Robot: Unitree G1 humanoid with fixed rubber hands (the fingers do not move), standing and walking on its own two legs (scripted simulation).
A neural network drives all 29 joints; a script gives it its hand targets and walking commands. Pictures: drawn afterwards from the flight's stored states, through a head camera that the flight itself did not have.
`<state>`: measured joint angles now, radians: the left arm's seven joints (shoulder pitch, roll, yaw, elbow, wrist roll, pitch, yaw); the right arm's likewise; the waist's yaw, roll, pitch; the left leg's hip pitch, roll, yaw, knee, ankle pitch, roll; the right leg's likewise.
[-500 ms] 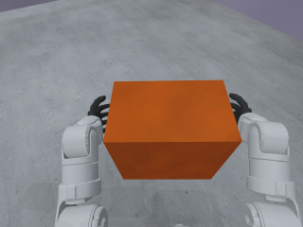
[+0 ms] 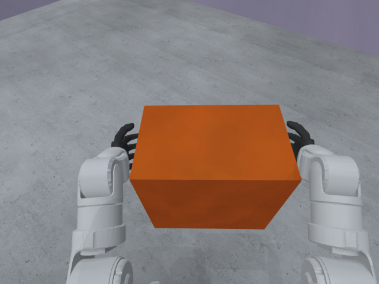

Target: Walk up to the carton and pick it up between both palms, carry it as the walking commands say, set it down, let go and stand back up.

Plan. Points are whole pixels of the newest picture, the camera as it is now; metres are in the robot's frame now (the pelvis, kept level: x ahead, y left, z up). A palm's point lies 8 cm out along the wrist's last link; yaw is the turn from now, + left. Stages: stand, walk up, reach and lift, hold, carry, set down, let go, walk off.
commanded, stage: carry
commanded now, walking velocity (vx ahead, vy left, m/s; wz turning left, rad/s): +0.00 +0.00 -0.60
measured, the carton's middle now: (209, 173) +0.35 -0.03 +0.03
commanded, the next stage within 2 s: none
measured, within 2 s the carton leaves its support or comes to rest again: neither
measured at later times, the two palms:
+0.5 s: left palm (181, 175) +0.30 +0.03 +0.11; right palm out of the picture +0.20 -0.31 +0.11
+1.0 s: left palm (260, 217) +0.21 -0.09 +0.12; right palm out of the picture +0.01 -0.38 +0.12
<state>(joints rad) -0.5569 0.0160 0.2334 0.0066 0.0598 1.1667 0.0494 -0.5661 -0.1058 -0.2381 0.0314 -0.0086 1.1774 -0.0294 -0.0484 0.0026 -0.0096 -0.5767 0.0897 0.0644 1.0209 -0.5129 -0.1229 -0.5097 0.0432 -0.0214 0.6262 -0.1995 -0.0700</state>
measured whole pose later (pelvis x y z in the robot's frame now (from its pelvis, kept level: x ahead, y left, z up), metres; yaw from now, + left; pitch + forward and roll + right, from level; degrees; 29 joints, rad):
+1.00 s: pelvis -0.17 -0.05 +0.00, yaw -38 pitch +3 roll -2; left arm -0.54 0.07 0.25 -0.01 0.01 1.20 0.05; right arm -0.54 -0.03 -0.24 0.01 -0.07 1.18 -0.03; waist 0.03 0.01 -0.05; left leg -0.39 0.22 0.17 0.66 -0.30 -0.07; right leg -0.43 0.02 -0.09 0.65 -0.39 0.02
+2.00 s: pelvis -0.24 -0.02 +0.01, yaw -41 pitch +2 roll +1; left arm -0.37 -0.03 0.23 0.05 0.11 1.07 0.01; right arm -0.39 -0.03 -0.22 0.11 -0.08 1.05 0.01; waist -0.01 -0.02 -0.12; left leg -0.37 0.03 0.06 0.55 -0.22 -0.01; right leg -0.46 -0.03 -0.13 0.48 -0.09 -0.06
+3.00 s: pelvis -0.20 -0.06 +0.01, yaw -40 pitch +2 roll +0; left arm -0.31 -0.04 0.22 0.14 0.14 0.87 -0.02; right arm -0.34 -0.01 -0.22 0.19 -0.13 0.87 0.03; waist -0.01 0.00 -0.12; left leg -0.29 0.03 0.05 0.55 -0.30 -0.02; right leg -0.39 -0.03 -0.15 0.52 -0.17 -0.05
